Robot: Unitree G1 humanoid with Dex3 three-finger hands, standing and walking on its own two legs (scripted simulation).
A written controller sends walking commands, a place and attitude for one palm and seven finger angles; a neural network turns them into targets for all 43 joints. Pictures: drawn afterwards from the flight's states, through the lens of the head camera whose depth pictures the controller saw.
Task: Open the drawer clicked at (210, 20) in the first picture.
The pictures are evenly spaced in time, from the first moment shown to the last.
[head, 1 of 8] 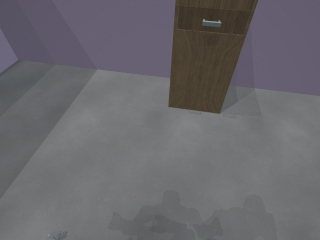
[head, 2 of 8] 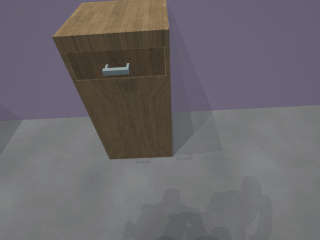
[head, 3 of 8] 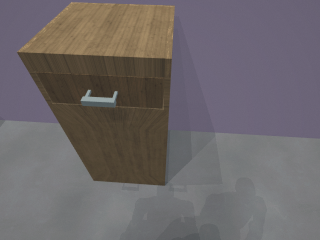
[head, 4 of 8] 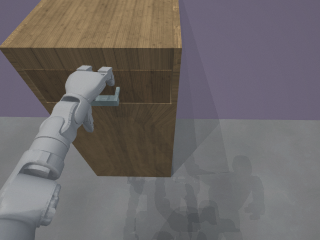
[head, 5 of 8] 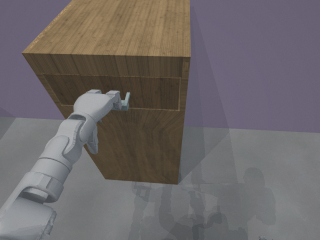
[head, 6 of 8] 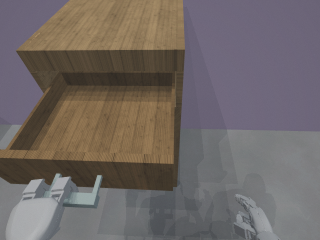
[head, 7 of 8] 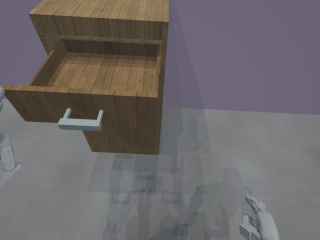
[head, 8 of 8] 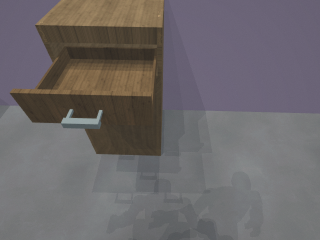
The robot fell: no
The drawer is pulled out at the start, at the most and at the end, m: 0.00 0.30 0.30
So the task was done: yes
